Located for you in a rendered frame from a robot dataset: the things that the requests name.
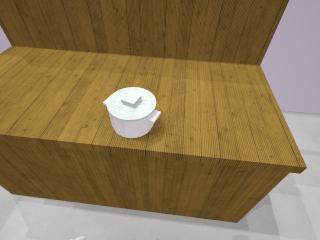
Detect knob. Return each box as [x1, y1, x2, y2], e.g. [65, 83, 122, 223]
[121, 91, 142, 107]

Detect pot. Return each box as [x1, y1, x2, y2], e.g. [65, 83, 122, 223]
[103, 95, 161, 138]

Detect lid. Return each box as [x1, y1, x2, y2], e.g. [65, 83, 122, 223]
[106, 87, 157, 122]

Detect table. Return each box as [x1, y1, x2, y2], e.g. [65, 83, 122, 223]
[0, 0, 307, 223]

